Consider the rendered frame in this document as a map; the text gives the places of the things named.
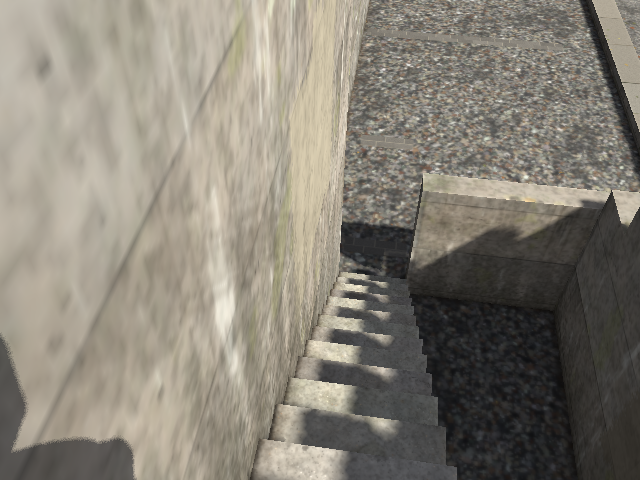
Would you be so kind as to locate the stairs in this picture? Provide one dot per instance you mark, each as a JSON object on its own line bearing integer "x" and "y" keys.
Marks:
{"x": 359, "y": 406}

